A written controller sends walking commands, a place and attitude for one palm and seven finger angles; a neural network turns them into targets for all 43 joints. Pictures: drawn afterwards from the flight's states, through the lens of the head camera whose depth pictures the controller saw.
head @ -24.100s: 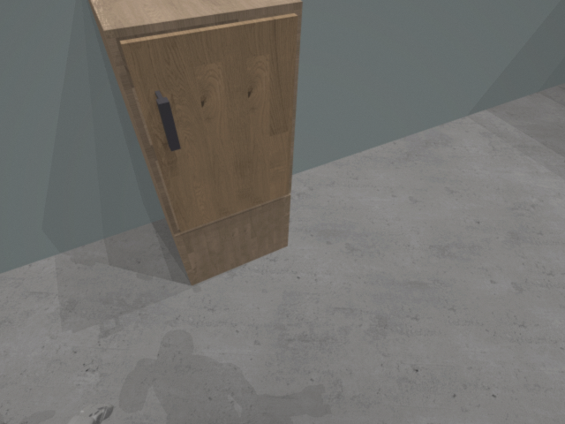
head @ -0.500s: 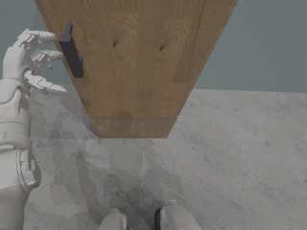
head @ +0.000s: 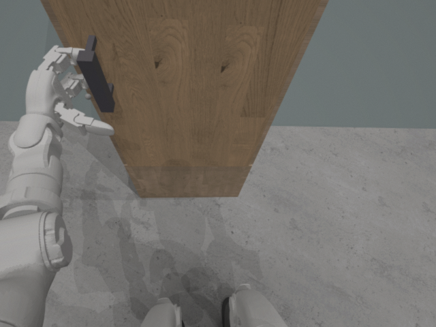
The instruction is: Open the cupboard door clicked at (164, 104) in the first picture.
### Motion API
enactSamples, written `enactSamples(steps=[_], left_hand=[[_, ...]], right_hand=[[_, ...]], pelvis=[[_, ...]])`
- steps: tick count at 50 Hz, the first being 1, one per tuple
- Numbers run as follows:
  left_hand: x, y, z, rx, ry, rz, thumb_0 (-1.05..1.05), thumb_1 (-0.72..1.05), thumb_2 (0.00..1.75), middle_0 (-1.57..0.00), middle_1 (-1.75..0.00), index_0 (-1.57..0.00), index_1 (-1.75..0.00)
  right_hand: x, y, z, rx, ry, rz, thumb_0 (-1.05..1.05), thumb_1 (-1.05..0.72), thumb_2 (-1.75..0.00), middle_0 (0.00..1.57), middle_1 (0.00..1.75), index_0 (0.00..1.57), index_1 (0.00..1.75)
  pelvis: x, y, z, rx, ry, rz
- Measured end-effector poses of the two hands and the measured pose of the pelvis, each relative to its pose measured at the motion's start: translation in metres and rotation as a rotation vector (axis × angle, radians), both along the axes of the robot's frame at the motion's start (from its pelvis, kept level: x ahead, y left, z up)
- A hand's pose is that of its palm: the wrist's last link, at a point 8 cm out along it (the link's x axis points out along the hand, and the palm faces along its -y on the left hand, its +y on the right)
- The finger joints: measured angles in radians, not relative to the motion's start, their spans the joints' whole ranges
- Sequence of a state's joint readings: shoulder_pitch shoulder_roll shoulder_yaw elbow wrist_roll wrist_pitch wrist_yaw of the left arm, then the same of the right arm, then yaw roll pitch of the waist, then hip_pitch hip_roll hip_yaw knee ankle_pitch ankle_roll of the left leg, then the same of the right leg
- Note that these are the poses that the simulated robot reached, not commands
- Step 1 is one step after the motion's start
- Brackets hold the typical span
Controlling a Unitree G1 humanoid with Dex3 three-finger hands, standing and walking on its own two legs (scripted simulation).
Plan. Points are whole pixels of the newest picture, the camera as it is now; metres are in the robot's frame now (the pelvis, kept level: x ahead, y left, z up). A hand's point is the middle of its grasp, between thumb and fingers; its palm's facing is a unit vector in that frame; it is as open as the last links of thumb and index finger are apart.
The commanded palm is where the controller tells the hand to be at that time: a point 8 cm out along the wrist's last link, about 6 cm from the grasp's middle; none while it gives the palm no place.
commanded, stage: slide the fingers in behind the handle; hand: left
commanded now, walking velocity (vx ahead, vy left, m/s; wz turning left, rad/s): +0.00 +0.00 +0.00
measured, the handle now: (100, 76) +0.55 +0.17 +0.08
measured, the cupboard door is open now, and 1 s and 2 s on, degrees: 0 0 2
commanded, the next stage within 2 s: close the thumb around the handle in 0.84 s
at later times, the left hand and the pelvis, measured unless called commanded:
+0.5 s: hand (108, 99) +0.50 +0.15 +0.08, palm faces -0.06 -1.00 -0.03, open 13.9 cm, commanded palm +0.48 +0.20 +0.08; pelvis +0.00 +0.00 +0.00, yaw +0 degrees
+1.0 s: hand (111, 97) +0.50 +0.15 +0.08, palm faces -0.05 -1.00 -0.03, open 14.0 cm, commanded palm +0.48 +0.20 +0.08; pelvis -0.01 -0.01 +0.00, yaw +0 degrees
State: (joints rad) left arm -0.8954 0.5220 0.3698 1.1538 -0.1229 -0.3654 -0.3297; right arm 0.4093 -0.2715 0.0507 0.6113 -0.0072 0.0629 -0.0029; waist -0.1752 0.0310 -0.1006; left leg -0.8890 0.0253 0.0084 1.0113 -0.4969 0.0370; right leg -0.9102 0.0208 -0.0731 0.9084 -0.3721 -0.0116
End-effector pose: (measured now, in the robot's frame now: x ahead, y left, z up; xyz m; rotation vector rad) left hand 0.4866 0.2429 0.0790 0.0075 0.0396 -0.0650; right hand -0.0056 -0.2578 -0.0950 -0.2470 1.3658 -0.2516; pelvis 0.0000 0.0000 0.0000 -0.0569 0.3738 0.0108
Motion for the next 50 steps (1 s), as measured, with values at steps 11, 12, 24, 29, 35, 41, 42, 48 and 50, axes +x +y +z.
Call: enactSamples(steps=[11, 12, 24, 29, 35, 41, 42, 48, 50], left_hand=[[-0.002, -0.017, 0.001, 0.023, -0.019, -0.014, -0.01, -0.5, 0.3, -0.3, -1.2, -0.3, -1.22], [-0.003, -0.02, 0.001, 0.016, -0.016, -0.018, -0.01, -0.5, 0.3, -0.3, -1.2, -0.3, -1.22], [-0.006, -0.034, 0.001, 0.027, -0.025, 0.008, -0.01, -0.5, 0.3, -0.3, -1.2, -0.3, -1.21], [-0.005, -0.034, -0.002, 0.006, 0.01, 0.017, -0.01, -0.5, 0.3, -0.3, -1.2, -0.3, -1.21], [-0.002, -0.034, 0.001, 0.026, -0.02, 0.013, -0.01, -0.5, 0.3, -0.3, -1.2, -0.3, -1.21], [-0.004, -0.038, 0.004, 0.01, -0.025, 0.004, -0.01, -0.5, 0.3, -0.3, -1.2, -0.3, -1.2], [-0.004, -0.038, 0.004, 0.007, -0.019, 0.007, -0.01, -0.5, 0.3, -0.3, -1.2, -0.29, -1.2], [-0.004, -0.038, 0.002, 0.024, -0.004, 0.013, -0.01, -0.5, 0.3, -0.3, -1.2, -0.29, -1.2], [-0.005, -0.038, 0.001, 0.02, -0.009, 0.017, -0.01, -0.49, 0.3, -0.3, -1.2, -0.29, -1.2]], right_hand=[[0.0, -0.003, -0.001, 0.007, -0.004, 0.005, 0.0, -0.91, -0.9, 0.2, 0.3, 0.2, 0.3], [0.0, -0.002, -0.002, 0.009, -0.007, 0.005, 0.0, -0.91, -0.9, 0.2, 0.3, 0.2, 0.3], [0.003, 0.0, -0.005, 0.035, -0.045, 0.003, 0.0, -0.91, -0.9, 0.2, 0.3, 0.2, 0.3], [0.001, -0.001, -0.006, 0.032, -0.044, 0.001, 0.0, -0.91, -0.9, 0.2, 0.3, 0.2, 0.3], [-0.002, -0.004, -0.006, 0.02, -0.039, 0.004, 0.0, -0.91, -0.9, 0.2, 0.3, 0.2, 0.3], [-0.005, -0.006, -0.005, 0.021, -0.026, -0.003, 0.0, -0.91, -0.9, 0.2, 0.3, 0.2, 0.3], [-0.005, -0.006, -0.005, 0.022, -0.027, -0.003, 0.0, -0.91, -0.9, 0.2, 0.3, 0.2, 0.3], [-0.003, -0.007, -0.004, 0.021, -0.035, 0.0, 0.0, -0.91, -0.9, 0.2, 0.3, 0.2, 0.3], [-0.003, -0.007, -0.005, 0.022, -0.037, 0.001, 0.0, -0.91, -0.9, 0.2, 0.3, 0.2, 0.3]], pelvis=[[-0.001, -0.002, 0.0, 0.003, -0.001, 0.004], [-0.001, -0.002, 0.0, 0.003, -0.003, 0.003], [-0.003, -0.004, 0.0, 0.013, -0.014, -0.006], [-0.005, -0.006, 0.0, 0.015, -0.016, -0.004], [-0.007, -0.006, -0.002, 0.016, -0.007, -0.005], [-0.005, -0.006, 0.0, 0.017, -0.009, -0.007], [-0.005, -0.006, 0.0, 0.017, -0.01, -0.006], [-0.005, -0.007, 0.0, 0.018, -0.013, -0.006], [-0.005, -0.007, 0.0, 0.019, -0.012, -0.006]])
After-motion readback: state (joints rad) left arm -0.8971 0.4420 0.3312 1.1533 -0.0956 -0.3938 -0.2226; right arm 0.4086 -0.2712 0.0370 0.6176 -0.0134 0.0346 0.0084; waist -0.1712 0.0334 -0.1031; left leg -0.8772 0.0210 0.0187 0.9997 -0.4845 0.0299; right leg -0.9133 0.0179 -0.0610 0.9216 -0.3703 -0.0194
